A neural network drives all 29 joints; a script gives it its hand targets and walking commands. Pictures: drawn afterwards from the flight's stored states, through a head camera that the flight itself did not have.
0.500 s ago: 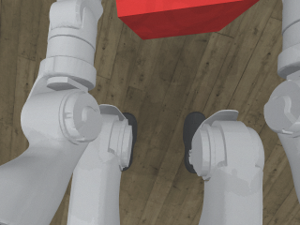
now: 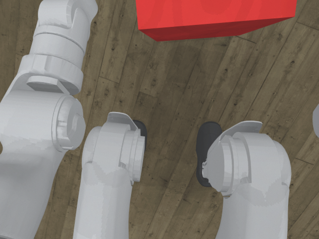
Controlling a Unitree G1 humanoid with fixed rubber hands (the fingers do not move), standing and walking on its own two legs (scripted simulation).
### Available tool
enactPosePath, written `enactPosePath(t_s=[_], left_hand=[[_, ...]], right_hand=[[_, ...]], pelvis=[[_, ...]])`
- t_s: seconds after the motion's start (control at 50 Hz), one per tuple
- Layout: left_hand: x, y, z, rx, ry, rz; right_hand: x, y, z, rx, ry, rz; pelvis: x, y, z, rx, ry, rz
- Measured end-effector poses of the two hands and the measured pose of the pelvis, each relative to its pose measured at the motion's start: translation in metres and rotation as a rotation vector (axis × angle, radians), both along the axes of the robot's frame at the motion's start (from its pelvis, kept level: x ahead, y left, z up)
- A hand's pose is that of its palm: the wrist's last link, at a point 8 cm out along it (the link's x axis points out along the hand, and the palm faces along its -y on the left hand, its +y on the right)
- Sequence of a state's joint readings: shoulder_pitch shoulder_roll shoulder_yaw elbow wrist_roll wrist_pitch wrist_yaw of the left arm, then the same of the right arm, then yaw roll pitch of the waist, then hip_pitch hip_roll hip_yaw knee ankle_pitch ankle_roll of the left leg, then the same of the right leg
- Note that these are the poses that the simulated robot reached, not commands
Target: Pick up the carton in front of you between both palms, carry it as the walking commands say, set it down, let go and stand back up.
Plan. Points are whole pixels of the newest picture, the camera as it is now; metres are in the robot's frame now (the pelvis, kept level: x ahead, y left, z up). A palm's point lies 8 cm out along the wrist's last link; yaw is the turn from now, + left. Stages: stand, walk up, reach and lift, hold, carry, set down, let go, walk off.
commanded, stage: set down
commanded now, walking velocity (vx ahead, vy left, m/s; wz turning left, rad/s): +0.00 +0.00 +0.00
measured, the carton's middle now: out of the picture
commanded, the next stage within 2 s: let go in 1.00 s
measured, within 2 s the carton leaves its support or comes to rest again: neither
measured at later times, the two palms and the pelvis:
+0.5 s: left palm out of the picture +0.57 +0.13 +0.01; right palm out of the picture +0.58 -0.25 +0.01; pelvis +0.00 +0.00 +0.12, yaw -1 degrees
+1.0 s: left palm out of the picture +0.57 +0.14 +0.15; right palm out of the picture +0.58 -0.26 +0.16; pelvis +0.02 -0.01 +0.25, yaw -2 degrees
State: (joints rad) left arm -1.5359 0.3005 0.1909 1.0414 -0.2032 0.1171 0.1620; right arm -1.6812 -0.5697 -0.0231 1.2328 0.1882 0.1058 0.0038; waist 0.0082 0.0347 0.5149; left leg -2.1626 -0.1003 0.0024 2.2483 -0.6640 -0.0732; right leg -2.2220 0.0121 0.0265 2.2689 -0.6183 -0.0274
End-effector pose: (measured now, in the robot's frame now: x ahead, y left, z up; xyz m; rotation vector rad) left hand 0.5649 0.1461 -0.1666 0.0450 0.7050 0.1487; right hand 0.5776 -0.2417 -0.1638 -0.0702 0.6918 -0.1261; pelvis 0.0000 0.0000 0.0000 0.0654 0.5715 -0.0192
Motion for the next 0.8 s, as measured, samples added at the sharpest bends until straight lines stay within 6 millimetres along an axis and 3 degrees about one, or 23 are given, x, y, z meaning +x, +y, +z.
enactPosePath(t_s=[0.14,0.36,0.62,0.8], left_hand=[[0.007,-0.017,0.047,-0.019,-0.068,-0.008],[0.005,-0.017,0.136,-0.001,-0.053,0.025],[0.008,-0.013,0.202,0.008,-0.075,0.03],[0.006,-0.009,0.261,0.007,-0.074,0.028]], right_hand=[[0.006,0.004,0.046,0.002,-0.053,0.008],[0.003,-0.003,0.136,0.002,-0.029,0.016],[0.008,-0.013,0.2,-0.011,-0.043,0.025],[0.009,-0.016,0.26,-0.006,-0.041,0.032]], pelvis=[[-0.003,0.005,0.017,-0.007,0.019,0.0],[-0.004,0.004,0.082,0.004,0.145,-0.009],[0.003,-0.002,0.145,0.012,0.228,-0.021],[0.012,-0.005,0.198,0.013,0.247,-0.027]])
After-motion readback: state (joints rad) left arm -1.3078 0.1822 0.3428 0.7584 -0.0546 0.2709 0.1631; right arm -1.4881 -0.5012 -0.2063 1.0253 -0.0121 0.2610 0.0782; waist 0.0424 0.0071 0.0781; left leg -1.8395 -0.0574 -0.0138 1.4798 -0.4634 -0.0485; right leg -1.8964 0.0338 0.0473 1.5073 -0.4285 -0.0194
